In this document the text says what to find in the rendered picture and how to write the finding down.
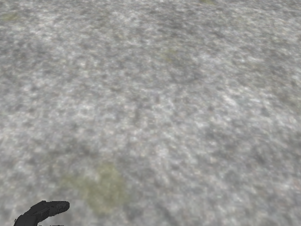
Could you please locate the left robot hand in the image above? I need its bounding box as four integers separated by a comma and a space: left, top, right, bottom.
13, 201, 70, 226

